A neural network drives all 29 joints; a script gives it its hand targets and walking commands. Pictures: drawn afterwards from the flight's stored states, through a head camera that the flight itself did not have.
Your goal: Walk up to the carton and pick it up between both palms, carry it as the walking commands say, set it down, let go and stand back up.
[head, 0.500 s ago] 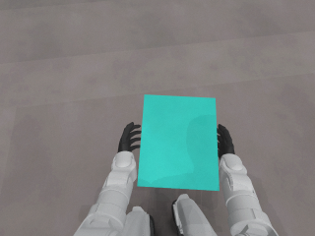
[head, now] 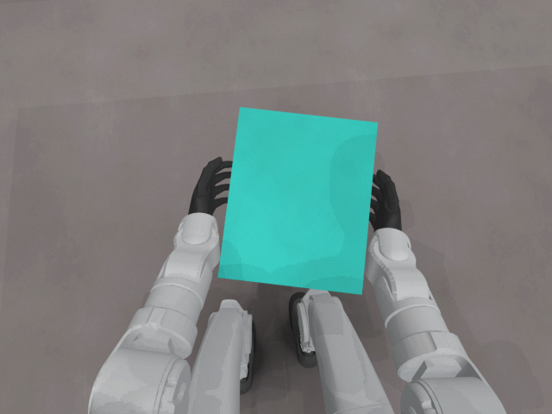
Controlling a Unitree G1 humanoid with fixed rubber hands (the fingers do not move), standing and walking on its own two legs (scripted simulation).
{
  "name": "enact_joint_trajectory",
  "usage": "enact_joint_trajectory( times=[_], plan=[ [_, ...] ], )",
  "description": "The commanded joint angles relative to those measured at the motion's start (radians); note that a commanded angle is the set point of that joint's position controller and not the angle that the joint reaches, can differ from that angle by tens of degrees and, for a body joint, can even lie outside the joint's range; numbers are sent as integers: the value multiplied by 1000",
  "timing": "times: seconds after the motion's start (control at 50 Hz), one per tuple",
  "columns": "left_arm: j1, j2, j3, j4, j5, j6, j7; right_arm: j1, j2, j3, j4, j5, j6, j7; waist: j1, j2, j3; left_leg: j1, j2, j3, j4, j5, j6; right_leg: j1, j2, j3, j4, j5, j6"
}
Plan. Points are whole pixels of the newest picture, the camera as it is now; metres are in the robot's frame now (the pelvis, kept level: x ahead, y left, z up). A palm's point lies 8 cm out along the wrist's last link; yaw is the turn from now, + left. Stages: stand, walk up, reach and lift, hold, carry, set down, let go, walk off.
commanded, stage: set down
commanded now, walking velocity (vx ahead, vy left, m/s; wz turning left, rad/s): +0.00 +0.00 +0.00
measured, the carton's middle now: (293, 208) +0.41 -0.04 -0.17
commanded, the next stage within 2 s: none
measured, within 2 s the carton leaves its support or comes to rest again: neither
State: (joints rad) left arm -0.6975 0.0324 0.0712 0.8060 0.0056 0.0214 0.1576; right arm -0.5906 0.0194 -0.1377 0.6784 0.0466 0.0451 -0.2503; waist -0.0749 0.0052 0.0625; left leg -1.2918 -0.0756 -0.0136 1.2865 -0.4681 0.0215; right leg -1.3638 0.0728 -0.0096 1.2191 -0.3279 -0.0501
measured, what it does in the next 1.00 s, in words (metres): lowers itself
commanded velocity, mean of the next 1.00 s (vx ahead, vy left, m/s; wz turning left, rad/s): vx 0.00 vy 0.00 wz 0.00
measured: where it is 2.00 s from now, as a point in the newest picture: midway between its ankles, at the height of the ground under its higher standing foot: (274, 355)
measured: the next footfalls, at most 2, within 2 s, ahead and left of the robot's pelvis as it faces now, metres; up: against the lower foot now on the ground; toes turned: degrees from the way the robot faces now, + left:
none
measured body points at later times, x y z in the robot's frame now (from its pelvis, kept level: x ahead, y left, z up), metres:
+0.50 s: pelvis -0.01 +0.01 -0.07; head +0.29 +0.00 +0.27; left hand +0.46 +0.10 -0.21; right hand +0.41 -0.17 -0.21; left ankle +0.06 +0.11 -0.61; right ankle +0.12 -0.08 -0.61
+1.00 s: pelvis -0.05 +0.02 -0.15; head +0.28 +0.00 +0.13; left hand +0.49 +0.08 -0.29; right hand +0.44 -0.19 -0.29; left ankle +0.06 +0.11 -0.61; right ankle +0.12 -0.08 -0.61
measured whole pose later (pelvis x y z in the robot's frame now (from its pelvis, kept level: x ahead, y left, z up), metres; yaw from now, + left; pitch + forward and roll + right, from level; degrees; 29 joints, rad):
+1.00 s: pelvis -0.05 +0.02 -0.15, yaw +1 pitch +21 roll +0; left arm -1.29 0.14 0.14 0.77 -0.01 0.29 0.21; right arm -1.18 -0.14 -0.27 0.67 0.12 0.29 -0.21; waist -0.12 0.00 0.52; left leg -1.68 -0.10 0.05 1.89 -0.59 0.05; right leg -1.75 0.04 -0.01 1.81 -0.43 -0.02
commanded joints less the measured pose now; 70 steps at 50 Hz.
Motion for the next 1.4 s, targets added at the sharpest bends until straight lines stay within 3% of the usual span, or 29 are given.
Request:
enact_joint_trajectory(
  times=[0.0,0.06,0.08,0.12,0.22,0.24,0.28,0.3,0.32,0.4,0.46,0.5,0.56,0.58,0.62,0.64,0.66,0.72,0.78,0.8,0.84,0.98,1.0,1.02,1.04,1.12,1.24,1.34,1.38],
  plan=[
    [-441,-436,-222,-195,-20,-59,-21,-478,458,299,-185,21,-48,26,-11,-36,-940,141,-82,-62,-137,79,40,833,40,170,-162,125,73],
    [-608,-429,-210,-215,-13,-49,-29,-576,490,261,-140,5,-32,33,14,-5,-890,72,-82,-57,-112,15,28,752,40,185,-133,11,61],
    [-561,-444,-258,-206,-32,-46,-22,-541,485,255,-153,11,-37,33,-25,15,-1004,158,-81,-71,-121,48,33,757,53,130,-96,62,59],
    [-555,-495,-298,-310,-65,-53,-18,-598,544,326,-306,69,-47,30,10,14,-1249,202,-85,-62,-61,215,37,851,49,144,-36,296,56],
    [-586,-449,-244,-153,-33,-18,-12,-586,428,217,-96,-3,-26,22,-73,13,-960,55,-98,-62,-42,17,19,656,51,101,-24,83,64],
    [-627,-512,-270,-200,-65,-18,-17,-655,457,247,-189,22,-27,34,-73,9,-1052,73,-97,-58,-25,55,22,671,53,100,-13,106,59],
    [-583,-533,-256,-142,-20,-10,-12,-681,517,262,-158,47,-23,62,-11,36,-1038,120,-96,-57,-15,121,26,592,62,92,22,196,54],
    [-635,-510,-288,-176,-45,-14,-6,-656,448,223,-160,25,-31,56,-75,29,-1144,137,-99,-82,9,158,16,579,71,54,78,242,54],
    [-673,-527,-288,-259,-46,-17,-7,-770,531,287,-284,73,-28,64,-14,8,-1254,134,-102,-70,44,224,21,627,78,70,104,312,66],
    [-606,-561,-277,-145,-37,7,11,-664,407,246,-114,42,-14,76,-56,68,-1157,150,-105,-80,70,225,-6,505,65,40,152,288,65],
    [-607,-555,-298,-179,-52,9,12,-703,430,276,-187,67,-6,77,-52,41,-1254,147,-113,-74,102,249,-5,514,68,41,171,309,70],
    [-690,-580,-338,-222,-79,24,13,-729,409,235,-199,47,-2,86,-108,18,-1367,152,-120,-88,138,266,-10,540,76,20,220,351,71],
    [-778,-573,-382,-361,-118,43,17,-880,376,298,-383,118,19,83,-112,7,-1500,157,-126,-83,178,275,-7,594,66,28,247,359,78],
    [-790,-482,-344,-339,-90,57,45,-859,273,272,-304,123,26,86,-71,71,-1487,277,-115,-93,181,269,-17,486,63,3,287,311,71],
    [-904,-514,-398,-435,-127,74,60,-899,259,256,-329,119,48,93,-144,70,-1610,360,-108,-104,215,291,-24,485,69,-4,290,298,50],
    [-837,-472,-374,-410,-115,100,69,-881,238,283,-359,142,60,81,-109,78,-1721,406,-107,-92,247,321,-30,526,65,4,306,337,47],
    [-878,-483,-428,-527,-164,113,71,-940,247,302,-537,184,65,81,-143,56,-1888,464,-104,-100,262,374,-21,606,70,-5,320,402,53],
    [-921,-439,-410,-541,-181,146,91,-998,230,318,-545,209,107,75,-112,37,-1924,464,-112,-75,309,462,-16,680,67,-19,384,489,65],
    [-974,-478,-377,-500,-163,174,63,-1062,298,320,-484,182,140,95,-100,-38,-1730,309,-106,-84,321,308,7,587,54,4,394,369,71],
    [-1041,-488,-394,-503,-156,184,50,-1134,336,360,-517,205,155,97,-62,-8,-1719,245,-97,-69,331,283,11,622,49,35,377,367,72],
    [-1062,-530,-380,-421,-143,206,31,-1157,377,320,-427,183,170,105,-99,17,-1652,211,-106,-74,323,226,6,567,53,15,389,305,75],
    [-1246,-724,-259,-162,-46,225,-73,-1458,586,316,-260,129,190,187,-52,-2,-1567,26,-110,-47,414,80,18,379,49,18,450,129,70],
    [-1277,-738,-255,-161,-47,227,-87,-1443,572,259,-203,95,188,195,-94,17,-1549,-13,-114,-54,446,87,9,332,53,13,484,147,65],
    [-1326,-765,-223,-94,-26,235,-110,-1510,620,272,-172,106,200,197,-65,63,-1495,-85,-119,-35,461,18,12,319,47,36,476,80,64],
    [-1382,-783,-236,-102,-45,233,-122,-1494,643,250,-112,88,213,213,-105,45,-1494,-67,-114,-44,459,0,15,304,44,16,495,53,70],
    [-1414,-842,-158,22,-10,276,-186,-1582,724,210,-66,60,252,240,-110,16,-1417,-210,-117,-12,503,-84,14,332,44,54,487,-88,68],
    [-1468,-964,-160,21,-33,317,-236,-1775,755,266,-232,84,277,282,-98,8,-1628,-153,-110,-1,543,-11,23,379,39,13,568,8,67],
    [-1559,-912,-281,-197,-132,310,-230,-1839,754,364,-440,171,287,273,-123,-46,-1906,-174,-117,24,623,108,34,569,35,27,615,212,77],
    [-1542,-859,-223,-101,-96,303,-213,-1763,759,339,-260,151,295,276,-69,-42,-1705,-244,-123,24,620,41,31,432,44,26,614,138,78]
  ],
)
